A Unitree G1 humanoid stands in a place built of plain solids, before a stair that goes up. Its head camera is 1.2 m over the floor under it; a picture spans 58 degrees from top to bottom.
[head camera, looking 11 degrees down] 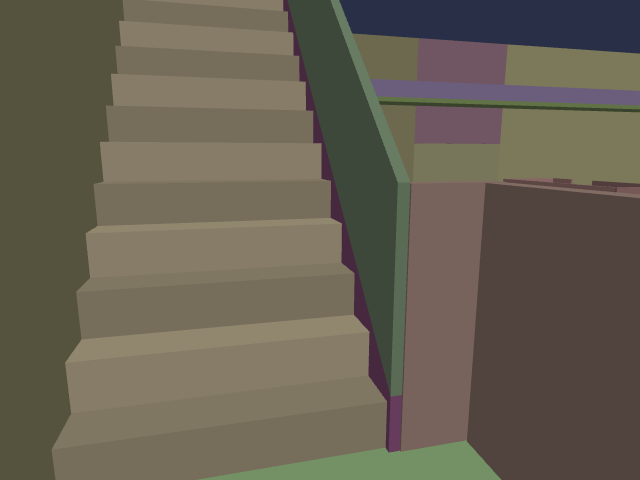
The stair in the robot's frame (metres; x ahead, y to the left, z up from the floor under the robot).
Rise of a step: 0.21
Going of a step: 0.22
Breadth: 1.23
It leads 14 degrees to the left of straight ahead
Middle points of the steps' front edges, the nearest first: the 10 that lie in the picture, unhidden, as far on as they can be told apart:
1.46 0.32 0.21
1.68 0.38 0.43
1.89 0.43 0.64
2.11 0.48 0.85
2.32 0.53 1.06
2.54 0.59 1.28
2.75 0.64 1.49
2.97 0.69 1.70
3.18 0.75 1.91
3.40 0.80 2.13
